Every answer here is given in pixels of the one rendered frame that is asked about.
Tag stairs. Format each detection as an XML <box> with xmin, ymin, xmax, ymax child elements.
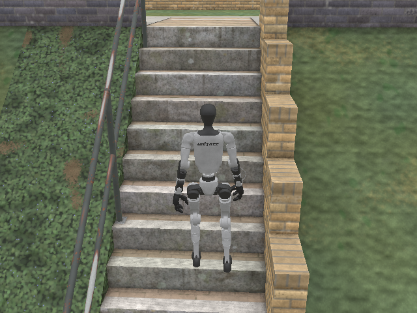
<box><xmin>100</xmin><ymin>27</ymin><xmax>267</xmax><ymax>313</ymax></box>

